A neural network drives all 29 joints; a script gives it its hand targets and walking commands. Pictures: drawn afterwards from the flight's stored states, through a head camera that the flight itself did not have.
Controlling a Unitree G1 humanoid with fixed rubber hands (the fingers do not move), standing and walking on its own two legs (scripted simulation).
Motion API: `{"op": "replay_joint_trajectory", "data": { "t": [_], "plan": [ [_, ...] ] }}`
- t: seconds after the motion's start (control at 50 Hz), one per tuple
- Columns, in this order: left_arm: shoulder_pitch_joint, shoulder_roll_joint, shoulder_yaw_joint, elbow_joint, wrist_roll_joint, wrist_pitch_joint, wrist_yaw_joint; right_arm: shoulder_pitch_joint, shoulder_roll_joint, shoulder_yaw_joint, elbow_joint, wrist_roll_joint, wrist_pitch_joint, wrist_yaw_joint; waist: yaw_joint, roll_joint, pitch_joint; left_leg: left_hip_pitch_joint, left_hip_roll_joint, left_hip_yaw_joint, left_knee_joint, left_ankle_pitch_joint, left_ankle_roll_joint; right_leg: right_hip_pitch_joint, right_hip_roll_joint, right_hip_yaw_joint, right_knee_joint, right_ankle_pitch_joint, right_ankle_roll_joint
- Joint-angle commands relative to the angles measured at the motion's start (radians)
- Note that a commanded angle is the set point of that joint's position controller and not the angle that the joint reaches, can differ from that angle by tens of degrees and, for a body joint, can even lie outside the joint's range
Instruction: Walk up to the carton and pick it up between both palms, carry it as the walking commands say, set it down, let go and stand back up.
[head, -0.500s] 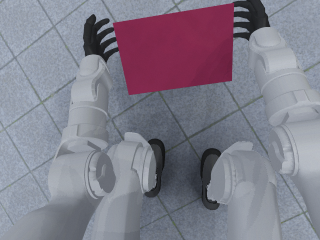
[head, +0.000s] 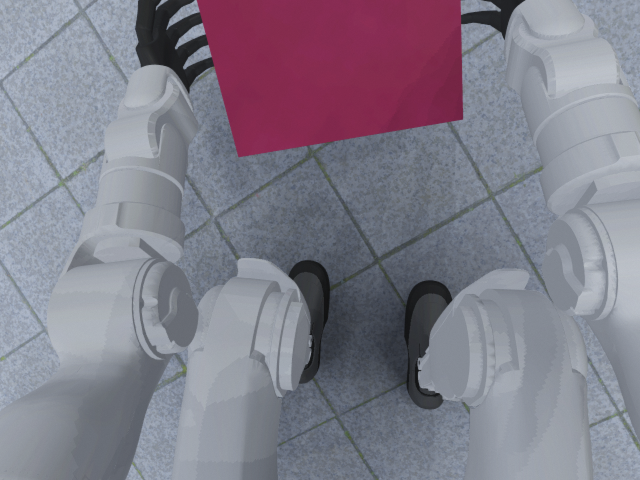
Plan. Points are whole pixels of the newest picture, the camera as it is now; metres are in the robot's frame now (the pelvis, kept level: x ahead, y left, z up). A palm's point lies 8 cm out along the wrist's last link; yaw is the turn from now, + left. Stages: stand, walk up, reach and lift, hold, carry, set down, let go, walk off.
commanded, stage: set down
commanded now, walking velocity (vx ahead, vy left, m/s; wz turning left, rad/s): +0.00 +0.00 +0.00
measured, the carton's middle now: (337, 60) +0.56 +0.04 -0.25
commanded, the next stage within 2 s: none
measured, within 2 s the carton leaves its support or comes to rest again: rests again in 1.62 s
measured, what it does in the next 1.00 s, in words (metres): stands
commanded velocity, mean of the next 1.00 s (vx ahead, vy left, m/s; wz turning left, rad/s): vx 0.00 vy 0.00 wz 0.00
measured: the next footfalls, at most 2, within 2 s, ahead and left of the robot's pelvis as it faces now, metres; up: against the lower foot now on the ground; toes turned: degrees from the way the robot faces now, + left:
none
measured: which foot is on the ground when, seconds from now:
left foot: down 0.00-1.00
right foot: down 0.00-1.00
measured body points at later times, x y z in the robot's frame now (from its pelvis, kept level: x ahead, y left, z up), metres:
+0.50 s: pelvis +0.01 +0.00 +0.00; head +0.36 -0.03 +0.27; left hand +0.54 +0.21 -0.15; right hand +0.59 -0.13 -0.16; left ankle +0.14 +0.11 -0.33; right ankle +0.11 -0.10 -0.33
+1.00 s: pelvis +0.02 +0.00 +0.00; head +0.38 -0.04 +0.26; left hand +0.55 +0.22 -0.15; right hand +0.59 -0.13 -0.17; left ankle +0.14 +0.11 -0.33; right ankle +0.11 -0.10 -0.33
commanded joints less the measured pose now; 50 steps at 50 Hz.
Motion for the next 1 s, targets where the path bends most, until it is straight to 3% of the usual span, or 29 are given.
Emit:
{"op": "replay_joint_trajectory", "data": {
  "t": [0.0,0.22,0.98],
  "plan": [
    [-0.562,-0.903,-0.321,-0.12,-0.073,-0.009,-0.256,-0.381,0.777,0.153,-0.13,0.05,-0.034,0.221,-0.085,-0.098,-0.986,0.502,-0.067,-0.036,-0.122,0.154,-0.033,0.481,0.072,0.063,-0.192,0.165,-0.004],
    [-0.503,-0.897,-0.292,-0.091,-0.061,-0.002,-0.259,-0.304,0.772,0.128,-0.104,0.015,-0.018,0.238,-0.085,-0.118,-0.928,0.468,-0.071,-0.039,-0.107,0.16,-0.036,0.454,0.063,0.072,-0.185,0.176,-0.005],
    [-0.26,-0.785,-0.181,0.046,0.02,-0.012,-0.274,-0.097,0.679,0.083,-0.004,-0.1,-0.01,0.204,-0.065,-0.156,-0.774,0.309,-0.062,-0.04,-0.093,0.148,-0.048,0.445,0.039,0.113,-0.2,0.222,0.005]
  ]
}}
